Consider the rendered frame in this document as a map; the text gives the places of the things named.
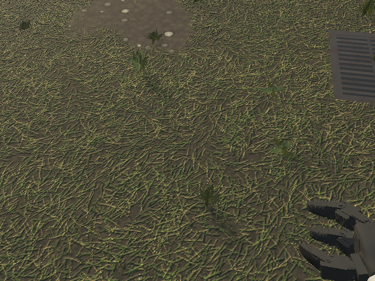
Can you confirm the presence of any robot right hand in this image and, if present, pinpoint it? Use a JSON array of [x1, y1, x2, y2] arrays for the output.
[[299, 200, 375, 281]]

